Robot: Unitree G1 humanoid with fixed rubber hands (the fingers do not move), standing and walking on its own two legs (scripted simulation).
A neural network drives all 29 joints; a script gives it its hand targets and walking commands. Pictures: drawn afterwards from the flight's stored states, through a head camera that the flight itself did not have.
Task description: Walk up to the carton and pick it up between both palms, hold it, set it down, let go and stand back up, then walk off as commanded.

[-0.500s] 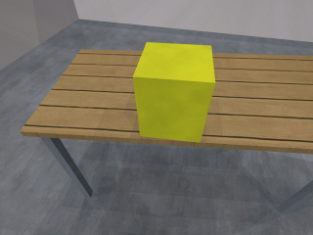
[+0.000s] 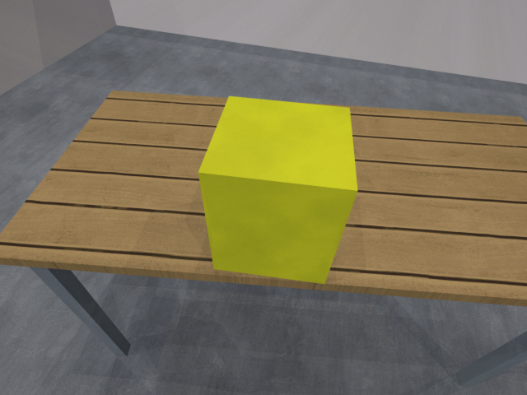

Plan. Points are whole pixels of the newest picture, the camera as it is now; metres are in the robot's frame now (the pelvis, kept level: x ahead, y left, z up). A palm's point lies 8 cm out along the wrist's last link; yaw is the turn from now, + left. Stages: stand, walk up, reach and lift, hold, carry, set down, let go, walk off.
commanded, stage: walk up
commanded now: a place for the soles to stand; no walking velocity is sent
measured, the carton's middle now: (278, 192) +0.45 +0.00 +0.06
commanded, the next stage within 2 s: reach and lift in 1.46 s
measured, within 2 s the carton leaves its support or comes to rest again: neither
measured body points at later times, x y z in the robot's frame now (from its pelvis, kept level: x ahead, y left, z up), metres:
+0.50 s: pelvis +0.03 -0.01 +0.01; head +0.05 -0.01 +0.46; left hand +0.16 +0.30 -0.10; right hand +0.13 -0.31 -0.11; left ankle +0.01 +0.09 -0.73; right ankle +0.07 -0.11 -0.73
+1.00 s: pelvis +0.03 +0.00 +0.01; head +0.04 -0.01 +0.46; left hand +0.12 +0.32 -0.10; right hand +0.13 -0.30 -0.11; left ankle +0.01 +0.09 -0.73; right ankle +0.07 -0.11 -0.73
